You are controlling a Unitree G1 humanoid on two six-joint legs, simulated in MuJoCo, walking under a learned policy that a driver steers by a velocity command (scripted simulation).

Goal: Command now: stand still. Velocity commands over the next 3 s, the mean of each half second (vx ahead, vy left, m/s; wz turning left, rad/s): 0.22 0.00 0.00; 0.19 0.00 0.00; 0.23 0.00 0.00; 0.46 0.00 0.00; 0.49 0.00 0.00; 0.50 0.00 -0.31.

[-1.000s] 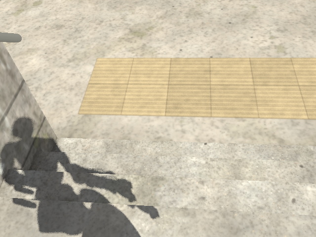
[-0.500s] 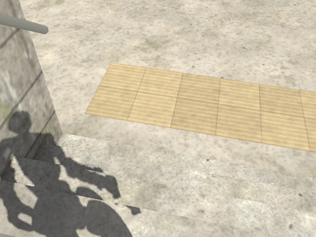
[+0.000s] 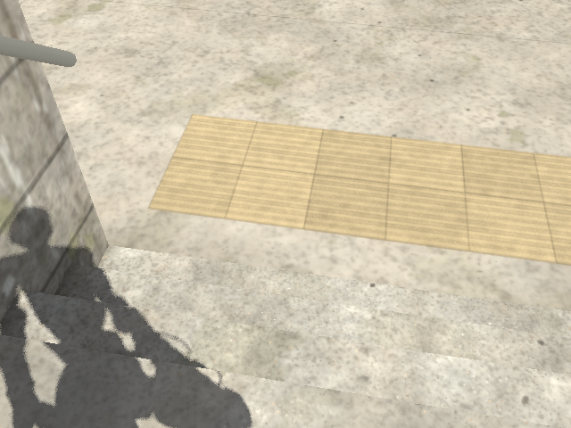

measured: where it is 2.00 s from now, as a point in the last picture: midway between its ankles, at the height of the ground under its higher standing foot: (328, 415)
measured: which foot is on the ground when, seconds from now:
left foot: down 0.00-0.38, up 0.40-0.76, down 0.78-1.00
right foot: down 0.00-0.80, up 0.82-1.00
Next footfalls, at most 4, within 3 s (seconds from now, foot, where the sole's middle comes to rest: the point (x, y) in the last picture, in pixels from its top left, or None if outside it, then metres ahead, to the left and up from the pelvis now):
0.78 left None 0.38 0.00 -0.78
1.12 right None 0.33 -0.19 -0.78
1.50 left None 0.43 0.04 -0.78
2.14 right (355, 378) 0.75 -0.17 -0.97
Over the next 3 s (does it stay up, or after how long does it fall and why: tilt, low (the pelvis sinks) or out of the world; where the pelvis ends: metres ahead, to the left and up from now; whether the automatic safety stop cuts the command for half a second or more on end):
stays up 1.10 -0.08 -0.46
